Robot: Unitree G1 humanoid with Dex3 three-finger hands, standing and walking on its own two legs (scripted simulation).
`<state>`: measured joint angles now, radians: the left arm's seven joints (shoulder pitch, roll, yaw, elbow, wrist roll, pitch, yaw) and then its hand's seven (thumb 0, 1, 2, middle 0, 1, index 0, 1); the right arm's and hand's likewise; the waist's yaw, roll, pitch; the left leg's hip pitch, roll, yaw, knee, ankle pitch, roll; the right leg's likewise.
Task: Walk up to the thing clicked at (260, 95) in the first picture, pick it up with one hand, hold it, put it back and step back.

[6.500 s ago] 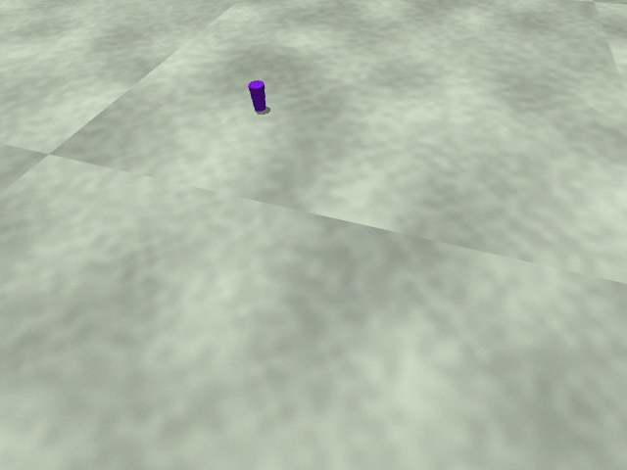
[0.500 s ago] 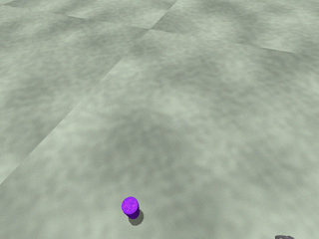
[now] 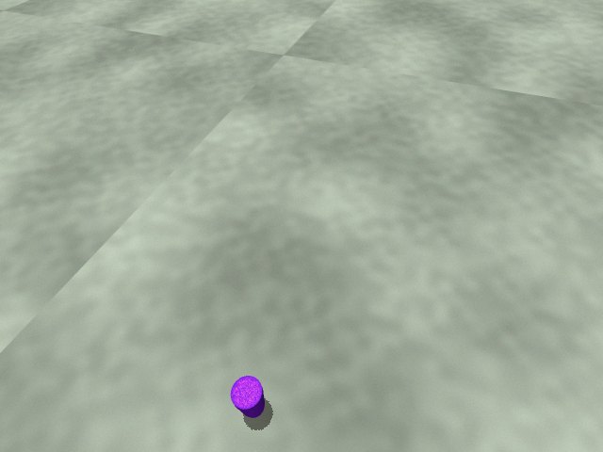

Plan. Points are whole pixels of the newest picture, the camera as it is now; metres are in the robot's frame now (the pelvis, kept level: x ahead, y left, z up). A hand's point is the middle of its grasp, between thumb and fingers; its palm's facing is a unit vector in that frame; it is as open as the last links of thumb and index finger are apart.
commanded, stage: stand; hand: left
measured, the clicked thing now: (250, 399) +0.37 +0.22 -0.71
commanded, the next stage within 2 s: none
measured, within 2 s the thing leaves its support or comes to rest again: neither
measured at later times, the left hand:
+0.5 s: hand out of the picture +0.09 +0.25 -0.16, palm faces -0.02 -0.94 -0.34, open 7.3 cm
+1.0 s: hand out of the picture +0.08 +0.24 -0.15, palm faces -0.02 -0.94 -0.35, open 7.3 cm
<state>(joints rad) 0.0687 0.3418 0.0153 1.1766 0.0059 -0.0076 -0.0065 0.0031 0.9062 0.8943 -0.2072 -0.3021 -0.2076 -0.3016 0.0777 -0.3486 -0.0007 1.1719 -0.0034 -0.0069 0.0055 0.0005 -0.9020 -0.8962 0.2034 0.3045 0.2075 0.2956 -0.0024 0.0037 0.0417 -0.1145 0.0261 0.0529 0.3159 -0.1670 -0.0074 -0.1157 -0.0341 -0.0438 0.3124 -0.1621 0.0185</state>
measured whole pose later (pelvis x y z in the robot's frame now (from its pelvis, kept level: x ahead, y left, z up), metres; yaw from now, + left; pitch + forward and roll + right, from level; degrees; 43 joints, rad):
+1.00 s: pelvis +0.01 -0.01 +0.00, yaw +0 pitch -2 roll +0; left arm 0.10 0.35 0.00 1.15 0.00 -0.01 0.00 0.00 0.91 0.89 -0.21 -0.30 -0.21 -0.30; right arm 0.10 -0.35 0.01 1.16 -0.01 0.00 0.01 0.00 -0.90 -0.90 0.20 0.30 0.21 0.30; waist 0.00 0.01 0.04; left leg -0.10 0.05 0.05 0.30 -0.16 -0.03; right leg -0.11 -0.01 -0.05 0.31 -0.17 0.00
